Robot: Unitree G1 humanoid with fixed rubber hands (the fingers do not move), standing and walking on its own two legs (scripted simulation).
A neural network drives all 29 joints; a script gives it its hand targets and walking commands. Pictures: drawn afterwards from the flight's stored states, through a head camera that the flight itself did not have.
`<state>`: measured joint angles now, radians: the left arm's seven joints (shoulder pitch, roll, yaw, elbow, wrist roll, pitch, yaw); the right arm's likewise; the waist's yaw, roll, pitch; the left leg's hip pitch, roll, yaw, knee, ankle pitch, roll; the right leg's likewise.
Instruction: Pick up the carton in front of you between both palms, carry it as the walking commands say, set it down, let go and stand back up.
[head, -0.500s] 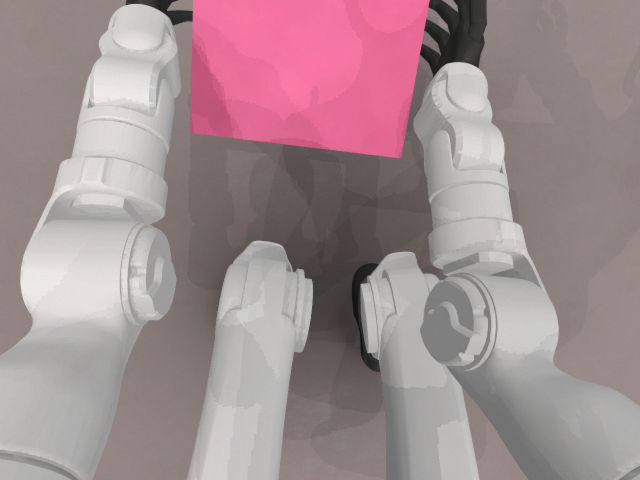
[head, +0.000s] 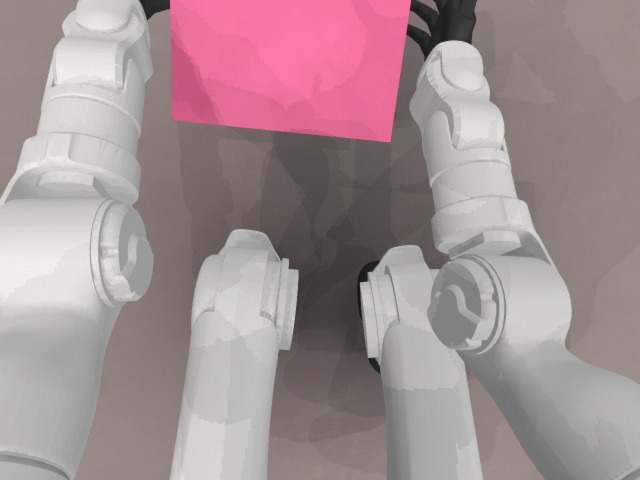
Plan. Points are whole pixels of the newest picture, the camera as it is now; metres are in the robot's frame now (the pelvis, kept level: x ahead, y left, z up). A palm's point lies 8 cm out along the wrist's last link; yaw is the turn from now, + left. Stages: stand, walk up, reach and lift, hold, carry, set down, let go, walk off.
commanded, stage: set down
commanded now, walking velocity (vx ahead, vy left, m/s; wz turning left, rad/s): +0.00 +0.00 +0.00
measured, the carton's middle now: (292, 42) +0.54 +0.09 -0.25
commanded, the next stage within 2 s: none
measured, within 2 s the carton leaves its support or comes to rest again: rests again in 0.22 s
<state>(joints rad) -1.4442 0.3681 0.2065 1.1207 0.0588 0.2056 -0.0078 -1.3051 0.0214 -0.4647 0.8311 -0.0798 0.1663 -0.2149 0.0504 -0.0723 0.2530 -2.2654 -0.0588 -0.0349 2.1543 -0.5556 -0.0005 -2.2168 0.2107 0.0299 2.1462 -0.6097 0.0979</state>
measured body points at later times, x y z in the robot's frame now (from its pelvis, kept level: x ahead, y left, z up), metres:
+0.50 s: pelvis +0.01 +0.00 +0.00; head +0.37 +0.06 +0.25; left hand +0.55 +0.25 -0.18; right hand +0.56 -0.06 -0.17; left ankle +0.11 +0.11 -0.35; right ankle +0.11 -0.12 -0.35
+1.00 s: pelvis +0.00 +0.00 -0.02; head +0.37 +0.06 +0.23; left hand +0.52 +0.29 -0.21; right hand +0.54 -0.11 -0.20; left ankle +0.11 +0.11 -0.35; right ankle +0.11 -0.11 -0.35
